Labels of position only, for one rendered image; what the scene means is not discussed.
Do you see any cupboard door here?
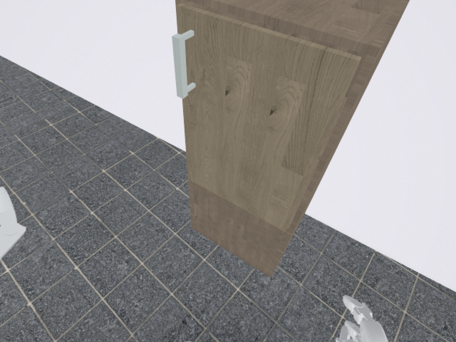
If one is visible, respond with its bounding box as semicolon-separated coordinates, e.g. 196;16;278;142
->
176;4;362;231

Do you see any robot left hand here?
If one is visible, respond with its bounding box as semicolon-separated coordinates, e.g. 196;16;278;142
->
0;187;26;259

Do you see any robot right hand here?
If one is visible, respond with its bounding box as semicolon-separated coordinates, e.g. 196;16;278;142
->
336;295;388;342

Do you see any handle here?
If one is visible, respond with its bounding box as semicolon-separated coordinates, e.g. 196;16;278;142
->
172;30;196;99

